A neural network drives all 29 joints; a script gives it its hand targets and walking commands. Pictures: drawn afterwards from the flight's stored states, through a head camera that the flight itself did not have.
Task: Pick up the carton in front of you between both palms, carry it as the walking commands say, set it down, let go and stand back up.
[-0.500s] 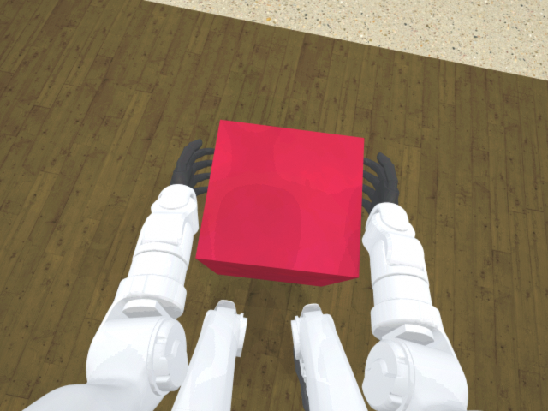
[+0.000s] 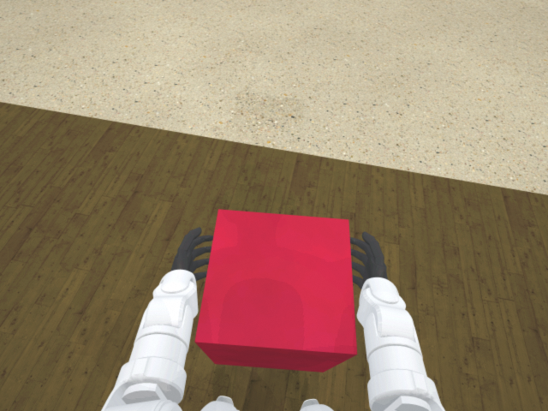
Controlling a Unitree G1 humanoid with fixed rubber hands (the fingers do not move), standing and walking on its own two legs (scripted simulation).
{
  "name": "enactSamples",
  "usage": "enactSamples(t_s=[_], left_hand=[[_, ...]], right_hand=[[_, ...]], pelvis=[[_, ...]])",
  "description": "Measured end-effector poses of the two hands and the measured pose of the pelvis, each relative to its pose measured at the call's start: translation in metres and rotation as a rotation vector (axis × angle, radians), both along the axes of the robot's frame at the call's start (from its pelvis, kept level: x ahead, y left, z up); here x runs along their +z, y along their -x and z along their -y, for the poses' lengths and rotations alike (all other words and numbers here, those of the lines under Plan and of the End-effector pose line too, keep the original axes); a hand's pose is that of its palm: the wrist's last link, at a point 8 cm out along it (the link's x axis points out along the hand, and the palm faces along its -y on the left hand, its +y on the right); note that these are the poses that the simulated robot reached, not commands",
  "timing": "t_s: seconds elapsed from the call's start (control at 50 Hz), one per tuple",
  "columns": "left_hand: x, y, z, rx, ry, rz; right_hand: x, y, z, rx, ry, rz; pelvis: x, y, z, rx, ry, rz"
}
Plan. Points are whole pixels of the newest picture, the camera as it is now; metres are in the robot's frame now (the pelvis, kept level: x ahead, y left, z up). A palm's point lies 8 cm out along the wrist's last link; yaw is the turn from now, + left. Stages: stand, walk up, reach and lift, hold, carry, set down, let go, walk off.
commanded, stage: reach and lift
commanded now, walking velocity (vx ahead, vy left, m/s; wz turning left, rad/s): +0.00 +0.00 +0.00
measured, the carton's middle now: (275, 298) +0.31 +0.00 -0.10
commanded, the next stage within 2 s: hold in 1.32 s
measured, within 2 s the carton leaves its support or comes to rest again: neither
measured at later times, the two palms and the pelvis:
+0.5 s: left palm (168, 269) +0.29 +0.15 +0.06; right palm (395, 271) +0.29 -0.15 +0.07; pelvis +0.00 +0.00 +0.04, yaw +0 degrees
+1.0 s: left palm (167, 258) +0.30 +0.15 +0.07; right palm (397, 261) +0.30 -0.15 +0.08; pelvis +0.01 +0.00 +0.05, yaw +0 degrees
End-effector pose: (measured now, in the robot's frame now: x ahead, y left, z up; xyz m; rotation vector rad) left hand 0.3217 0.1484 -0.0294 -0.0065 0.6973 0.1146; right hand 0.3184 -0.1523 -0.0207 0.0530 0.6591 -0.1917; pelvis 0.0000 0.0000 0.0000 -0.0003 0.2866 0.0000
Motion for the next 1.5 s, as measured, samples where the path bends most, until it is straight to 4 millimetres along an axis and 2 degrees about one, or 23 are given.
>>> enactSamples(t_s=[0.2,0.28,0.36,0.5,0.64,1.14,1.34,1.5], left_hand=[[0.059,0.017,0.001,0.016,-0.011,0.013],[0.081,0.023,0.002,0.019,-0.018,0.023],[0.092,0.028,0.003,0.007,-0.035,0.013],[0.092,0.034,0.001,0.005,-0.037,-0.019],[0.096,0.031,0.0,0.005,-0.033,-0.004],[0.107,0.024,0.001,-0.012,-0.055,-0.004],[0.112,0.026,0.001,-0.009,-0.056,-0.001],[0.128,0.029,0.002,-0.009,-0.052,0.03]], right_hand=[[0.059,0.01,0.001,0.037,0.017,0.012],[0.08,0.014,0.002,0.051,0.027,0.023],[0.091,0.018,0.002,0.063,0.037,0.012],[0.091,0.024,0.001,0.066,0.041,-0.019],[0.094,0.022,-0.001,0.06,0.04,-0.005],[0.106,0.015,0.0,0.078,0.061,-0.005],[0.111,0.016,0.001,0.08,0.06,0.0],[0.127,0.021,0.002,0.072,0.058,0.031]], pelvis=[[0.034,-0.013,0.002,-0.001,-0.002,0.179],[0.042,-0.014,0.002,-0.002,-0.003,0.249],[0.044,-0.01,0.003,-0.003,-0.002,0.304],[0.043,0.002,0.003,-0.001,-0.001,0.341],[0.043,0.007,0.001,0.0,-0.001,0.343],[0.05,-0.014,0.0,-0.003,-0.001,0.36],[0.051,-0.013,0.002,-0.001,-0.001,0.374],[0.051,-0.011,0.002,-0.001,-0.001,0.398]])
